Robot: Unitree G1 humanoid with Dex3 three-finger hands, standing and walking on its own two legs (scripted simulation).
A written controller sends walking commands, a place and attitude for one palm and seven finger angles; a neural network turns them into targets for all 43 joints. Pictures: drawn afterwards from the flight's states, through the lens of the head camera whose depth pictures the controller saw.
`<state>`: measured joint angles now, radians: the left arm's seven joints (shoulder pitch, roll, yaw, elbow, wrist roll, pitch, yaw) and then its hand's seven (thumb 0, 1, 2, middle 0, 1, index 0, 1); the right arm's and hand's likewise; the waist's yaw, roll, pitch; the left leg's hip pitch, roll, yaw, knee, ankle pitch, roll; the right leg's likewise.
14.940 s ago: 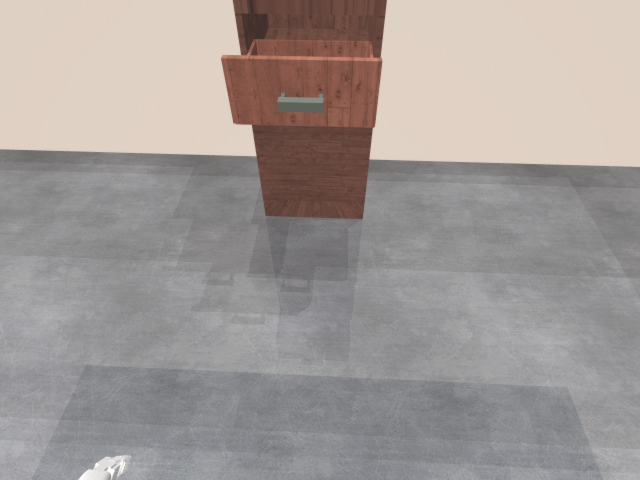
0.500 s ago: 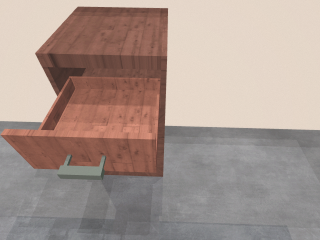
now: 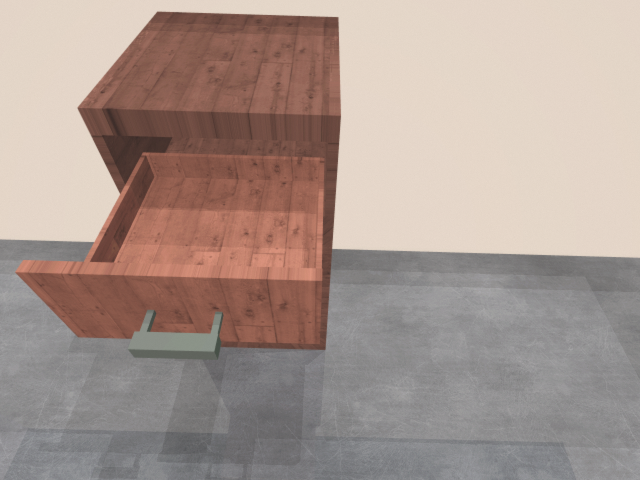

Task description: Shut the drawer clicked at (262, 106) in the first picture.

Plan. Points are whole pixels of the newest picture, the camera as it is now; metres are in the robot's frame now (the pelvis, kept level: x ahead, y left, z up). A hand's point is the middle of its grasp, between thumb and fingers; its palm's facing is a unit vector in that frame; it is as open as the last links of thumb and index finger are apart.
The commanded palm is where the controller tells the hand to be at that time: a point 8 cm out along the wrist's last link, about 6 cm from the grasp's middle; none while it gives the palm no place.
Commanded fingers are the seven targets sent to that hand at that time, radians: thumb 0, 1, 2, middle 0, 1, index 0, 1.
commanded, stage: come to a stop and stand still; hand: left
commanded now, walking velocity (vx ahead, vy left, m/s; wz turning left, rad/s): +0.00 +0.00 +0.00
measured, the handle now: (180, 331) +0.31 +0.22 -0.03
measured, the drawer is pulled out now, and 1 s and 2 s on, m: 0.30 0.30 0.28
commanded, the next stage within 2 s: look again from close up in 0.68 s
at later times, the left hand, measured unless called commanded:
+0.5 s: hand out of the picture +0.00 +0.19 -0.18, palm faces +0.01 -0.99 -0.16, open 7.4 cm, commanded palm none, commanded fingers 0.00 0.90 0.90 -0.20 -0.30 -0.20 -0.30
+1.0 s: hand out of the picture -0.01 +0.20 -0.18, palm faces +0.01 -0.99 -0.16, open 7.4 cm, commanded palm none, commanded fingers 0.00 0.90 0.90 -0.20 -0.30 -0.20 -0.30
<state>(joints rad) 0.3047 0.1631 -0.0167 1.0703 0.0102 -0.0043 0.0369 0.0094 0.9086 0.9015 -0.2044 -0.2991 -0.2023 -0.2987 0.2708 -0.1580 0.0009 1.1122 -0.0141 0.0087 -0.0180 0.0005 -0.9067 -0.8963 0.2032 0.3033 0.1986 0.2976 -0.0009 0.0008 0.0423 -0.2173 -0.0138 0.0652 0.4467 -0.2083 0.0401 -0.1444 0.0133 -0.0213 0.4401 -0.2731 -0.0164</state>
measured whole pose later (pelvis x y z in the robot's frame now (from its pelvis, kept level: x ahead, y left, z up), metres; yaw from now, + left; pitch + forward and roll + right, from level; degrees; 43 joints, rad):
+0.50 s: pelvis +0.01 +0.03 +0.00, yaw +0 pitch -1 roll +0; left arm 0.31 0.14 -0.02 1.12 0.02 0.00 0.04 0.01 0.91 0.90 -0.20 -0.30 -0.20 -0.30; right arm 0.26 -0.15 0.00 1.14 -0.01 -0.01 -0.03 0.00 -0.91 -0.90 0.20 0.30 0.20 0.30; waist 0.01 -0.02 0.04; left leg -0.18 -0.06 0.09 0.40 -0.21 0.09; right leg -0.12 -0.03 0.00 0.42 -0.28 0.03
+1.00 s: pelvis +0.02 +0.04 +0.00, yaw -1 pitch -1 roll +0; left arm 0.32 0.13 -0.01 1.13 0.02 0.00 0.05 0.01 0.91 0.90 -0.20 -0.30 -0.20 -0.30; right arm 0.28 -0.13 -0.01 1.15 -0.01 -0.01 -0.03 0.00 -0.91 -0.90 0.20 0.30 0.20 0.30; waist 0.01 -0.02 0.03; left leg -0.17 -0.08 0.10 0.37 -0.20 0.10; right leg -0.12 -0.05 0.01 0.41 -0.28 0.04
